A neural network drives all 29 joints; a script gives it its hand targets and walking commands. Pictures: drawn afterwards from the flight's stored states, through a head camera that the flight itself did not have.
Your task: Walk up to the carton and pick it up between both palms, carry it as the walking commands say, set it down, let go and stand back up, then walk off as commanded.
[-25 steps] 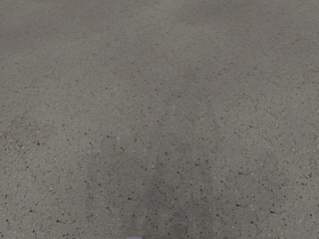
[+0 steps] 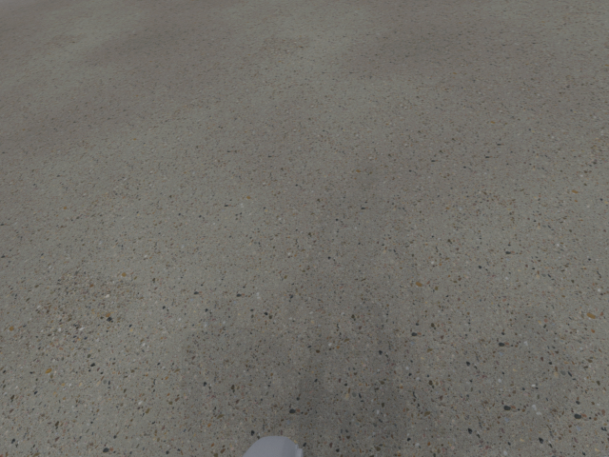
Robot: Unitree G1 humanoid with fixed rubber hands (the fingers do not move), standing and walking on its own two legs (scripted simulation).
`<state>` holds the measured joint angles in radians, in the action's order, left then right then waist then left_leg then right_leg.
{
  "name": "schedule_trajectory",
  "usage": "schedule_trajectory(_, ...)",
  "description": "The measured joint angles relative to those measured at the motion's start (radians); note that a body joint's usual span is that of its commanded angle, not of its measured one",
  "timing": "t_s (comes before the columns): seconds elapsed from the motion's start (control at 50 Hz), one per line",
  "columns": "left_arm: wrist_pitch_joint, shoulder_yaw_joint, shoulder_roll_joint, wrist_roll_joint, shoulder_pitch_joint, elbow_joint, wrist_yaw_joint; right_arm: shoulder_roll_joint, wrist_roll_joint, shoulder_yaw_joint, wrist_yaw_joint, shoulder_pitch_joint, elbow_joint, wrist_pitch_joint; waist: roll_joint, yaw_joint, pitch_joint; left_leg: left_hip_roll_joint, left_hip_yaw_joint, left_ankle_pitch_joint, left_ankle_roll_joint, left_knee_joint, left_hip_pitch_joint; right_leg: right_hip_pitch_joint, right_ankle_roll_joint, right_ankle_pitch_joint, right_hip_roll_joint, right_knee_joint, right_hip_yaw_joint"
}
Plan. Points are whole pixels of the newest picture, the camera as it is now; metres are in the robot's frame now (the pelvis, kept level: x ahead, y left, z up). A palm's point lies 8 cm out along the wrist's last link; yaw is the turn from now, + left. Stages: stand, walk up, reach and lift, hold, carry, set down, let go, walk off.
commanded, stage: stand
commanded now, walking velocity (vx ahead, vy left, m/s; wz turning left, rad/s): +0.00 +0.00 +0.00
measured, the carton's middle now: out of the picture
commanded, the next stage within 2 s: walk off in 0.76 s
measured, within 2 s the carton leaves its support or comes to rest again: neither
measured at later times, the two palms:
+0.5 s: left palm out of the picture +0.01 +0.31 -0.15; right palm out of the picture +0.00 -0.12 -0.15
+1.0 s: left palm out of the picture -0.04 +0.27 -0.15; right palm out of the picture -0.05 -0.12 -0.15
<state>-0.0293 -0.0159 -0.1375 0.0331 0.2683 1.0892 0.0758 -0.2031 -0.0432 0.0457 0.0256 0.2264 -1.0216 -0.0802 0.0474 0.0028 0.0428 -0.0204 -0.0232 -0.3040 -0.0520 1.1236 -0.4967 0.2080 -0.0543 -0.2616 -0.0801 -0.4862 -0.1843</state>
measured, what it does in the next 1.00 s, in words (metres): steps on the spot: left foot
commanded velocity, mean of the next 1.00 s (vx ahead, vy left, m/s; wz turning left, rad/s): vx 0.00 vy -0.02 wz -0.05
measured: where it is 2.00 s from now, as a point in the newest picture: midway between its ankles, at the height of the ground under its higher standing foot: outside the picture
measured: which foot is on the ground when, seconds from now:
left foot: up 0.00-0.20, down 0.22-1.00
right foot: down 0.00-1.00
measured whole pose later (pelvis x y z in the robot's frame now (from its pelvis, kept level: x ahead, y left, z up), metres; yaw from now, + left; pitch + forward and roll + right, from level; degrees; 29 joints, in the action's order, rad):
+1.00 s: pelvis -0.01 +0.08 +0.00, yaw +0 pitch -2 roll -1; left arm 0.00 0.03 -0.08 0.01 0.32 1.17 0.04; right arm -0.12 -0.01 0.01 -0.03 0.31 -1.17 -0.01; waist 0.01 -0.01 0.04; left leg 0.08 0.09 -0.20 -0.03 0.44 -0.18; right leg 0.13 -0.01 -0.22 -0.01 -0.39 -0.09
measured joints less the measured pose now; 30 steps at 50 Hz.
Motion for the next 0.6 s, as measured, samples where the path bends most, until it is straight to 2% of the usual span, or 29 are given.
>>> schedule_trajectory(0.06, 0.009, -0.002, -0.002, -0.002, 0.012, 0.007, -0.019, -0.007, 0.019, 0.008, -0.009, 0.002, 0.000, 0.009, -0.003, 0.000, 0.020, 0.051, -0.031, 0.031, -0.034, -0.099, 0.026, -0.014, 0.022, 0.026, -0.025, 0.034, 0.009)
schedule_trajectory(0.12, 0.024, -0.007, -0.007, 0.002, 0.009, 0.002, -0.034, -0.004, 0.027, 0.007, -0.021, 0.008, -0.010, 0.006, -0.012, 0.018, 0.033, 0.099, -0.001, 0.024, -0.054, -0.313, 0.103, -0.008, 0.043, 0.030, -0.043, 0.029, 0.014)
schedule_trajectory(0.18, 0.028, -0.011, -0.011, 0.003, 0.003, -0.007, -0.045, -0.004, 0.025, 0.007, -0.036, 0.010, -0.021, 0.009, -0.017, 0.040, 0.036, 0.108, 0.059, 0.031, -0.054, -0.496, 0.188, 0.023, 0.068, 0.014, -0.056, -0.017, 0.022)
schedule_trajectory(0.22, 0.025, -0.013, -0.010, 0.002, 0.011, -0.010, -0.049, -0.012, 0.023, 0.008, -0.045, 0.016, -0.025, 0.031, -0.004, 0.039, 0.024, 0.110, 0.086, 0.082, -0.037, -0.629, 0.252, 0.050, 0.090, -0.006, -0.052, -0.062, 0.018)
schedule_trajectory(0.26, 0.015, -0.018, -0.030, -0.001, 0.004, -0.004, -0.051, 0.010, 0.020, 0.004, -0.057, 0.010, -0.043, 0.052, -0.045, 0.042, 0.027, 0.090, 0.105, 0.059, 0.001, -0.613, 0.249, 0.073, 0.100, -0.076, -0.065, -0.115, 0.051)
schedule_trajectory(0.32, -0.009, -0.014, -0.050, -0.012, 0.002, -0.001, -0.049, 0.046, 0.016, -0.010, -0.065, 0.016, -0.052, 0.071, -0.084, 0.029, 0.008, 0.080, 0.115, 0.053, 0.029, -0.614, 0.248, 0.108, 0.097, -0.217, -0.036, -0.223, 0.105)
schedule_trajectory(0.38, -0.014, -0.008, -0.055, -0.013, -0.004, 0.008, -0.049, 0.077, 0.015, -0.030, -0.066, 0.024, -0.063, 0.078, -0.114, 0.014, -0.010, 0.063, 0.125, 0.068, 0.038, -0.642, 0.259, 0.114, 0.094, -0.228, -0.019, -0.278, 0.123)
schedule_trajectory(0.42, -0.013, -0.003, -0.050, -0.014, -0.009, 0.009, -0.051, 0.088, 0.014, -0.038, -0.066, 0.028, -0.074, 0.077, -0.120, 0.007, -0.017, 0.053, 0.131, 0.072, 0.042, -0.649, 0.264, 0.088, 0.091, -0.219, -0.008, -0.230, 0.126)
schedule_trajectory(0.44, -0.009, 0.000, -0.046, -0.017, -0.013, 0.010, -0.049, 0.091, 0.016, -0.041, -0.067, 0.029, -0.079, 0.076, -0.120, 0.004, -0.017, 0.049, 0.133, 0.071, 0.042, -0.648, 0.267, 0.062, 0.088, -0.191, -0.001, -0.172, 0.123)
schedule_trajectory(0.48, 0.002, 0.007, -0.029, -0.020, -0.024, 0.018, -0.044, 0.089, 0.026, -0.045, -0.064, 0.032, -0.091, 0.072, -0.096, -0.002, -0.010, 0.054, 0.124, 0.068, 0.040, -0.640, 0.276, 0.002, 0.069, -0.017, 0.016, -0.044, 0.110)
schedule_trajectory(0.52, 0.013, 0.015, -0.010, -0.014, -0.023, 0.022, -0.047, 0.085, 0.037, -0.045, -0.057, 0.043, -0.102, 0.069, -0.059, -0.007, -0.015, 0.070, 0.107, 0.074, 0.033, -0.657, 0.293, -0.036, 0.057, 0.010, 0.035, 0.008, 0.092)
schedule_trajectory(0.6, 0.022, 0.025, 0.009, -0.010, -0.010, 0.035, -0.045, 0.076, 0.038, -0.039, -0.053, 0.057, -0.113, 0.071, -0.025, -0.014, -0.019, 0.081, 0.101, 0.094, 0.031, -0.692, 0.314, -0.072, 0.054, 0.018, 0.050, 0.070, 0.084)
